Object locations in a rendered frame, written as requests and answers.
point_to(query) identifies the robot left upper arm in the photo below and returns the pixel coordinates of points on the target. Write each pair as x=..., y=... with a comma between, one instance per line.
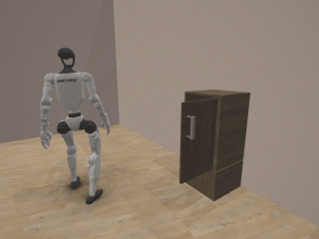
x=49, y=83

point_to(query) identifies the cupboard door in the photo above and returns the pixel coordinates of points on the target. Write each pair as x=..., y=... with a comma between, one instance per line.
x=196, y=155

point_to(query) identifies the left robot thigh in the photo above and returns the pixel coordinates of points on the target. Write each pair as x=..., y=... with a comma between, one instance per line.
x=67, y=136

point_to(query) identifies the robot left hand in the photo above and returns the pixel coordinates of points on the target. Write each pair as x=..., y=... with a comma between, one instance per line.
x=45, y=136

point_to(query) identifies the right robot thigh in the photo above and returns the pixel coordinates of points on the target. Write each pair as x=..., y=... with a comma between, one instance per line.
x=91, y=128

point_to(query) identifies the robot right upper arm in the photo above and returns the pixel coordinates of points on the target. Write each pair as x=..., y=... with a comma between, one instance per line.
x=90, y=87

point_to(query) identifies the robot right forearm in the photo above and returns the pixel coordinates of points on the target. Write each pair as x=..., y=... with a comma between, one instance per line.
x=99, y=107

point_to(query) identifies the robot right hand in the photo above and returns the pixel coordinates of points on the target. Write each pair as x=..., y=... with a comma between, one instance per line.
x=106, y=124

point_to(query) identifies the robot thigh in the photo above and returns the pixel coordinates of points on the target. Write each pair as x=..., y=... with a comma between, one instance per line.
x=67, y=136
x=91, y=128

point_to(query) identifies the robot left forearm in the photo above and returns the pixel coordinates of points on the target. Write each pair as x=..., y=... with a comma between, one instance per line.
x=45, y=116

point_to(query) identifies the handle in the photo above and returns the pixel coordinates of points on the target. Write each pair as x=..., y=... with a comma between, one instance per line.
x=192, y=127

